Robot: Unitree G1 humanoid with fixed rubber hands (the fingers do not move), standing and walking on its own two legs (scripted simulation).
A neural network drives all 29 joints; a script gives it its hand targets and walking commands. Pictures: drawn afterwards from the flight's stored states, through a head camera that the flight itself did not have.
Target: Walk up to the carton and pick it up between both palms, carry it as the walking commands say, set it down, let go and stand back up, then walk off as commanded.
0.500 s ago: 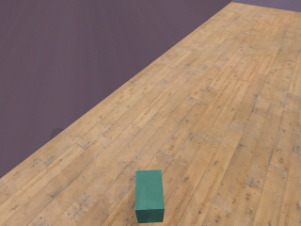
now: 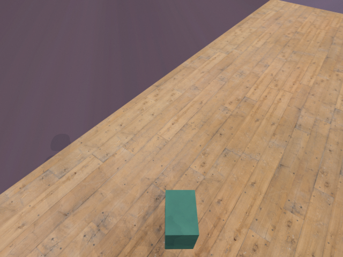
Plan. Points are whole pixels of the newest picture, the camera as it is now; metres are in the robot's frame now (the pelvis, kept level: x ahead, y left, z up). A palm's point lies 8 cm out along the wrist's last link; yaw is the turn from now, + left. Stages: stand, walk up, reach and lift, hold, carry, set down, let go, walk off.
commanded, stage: walk up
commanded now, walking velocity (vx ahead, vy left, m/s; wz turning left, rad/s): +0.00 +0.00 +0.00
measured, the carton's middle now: (179, 220) +0.44 -0.04 -0.65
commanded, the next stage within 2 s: stand in 0.30 s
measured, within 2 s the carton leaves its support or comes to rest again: neither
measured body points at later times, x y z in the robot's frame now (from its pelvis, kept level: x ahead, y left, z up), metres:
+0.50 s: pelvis +0.01 +0.01 +0.01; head +0.02 +0.01 +0.46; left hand -0.01 +0.22 -0.15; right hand -0.02 -0.21 -0.15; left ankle +0.01 +0.10 -0.74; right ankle -0.01 -0.12 -0.74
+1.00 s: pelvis -0.01 -0.01 -0.04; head +0.11 +0.00 +0.40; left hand +0.16 +0.19 -0.17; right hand +0.15 -0.21 -0.17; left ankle +0.01 +0.11 -0.74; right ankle -0.01 -0.13 -0.74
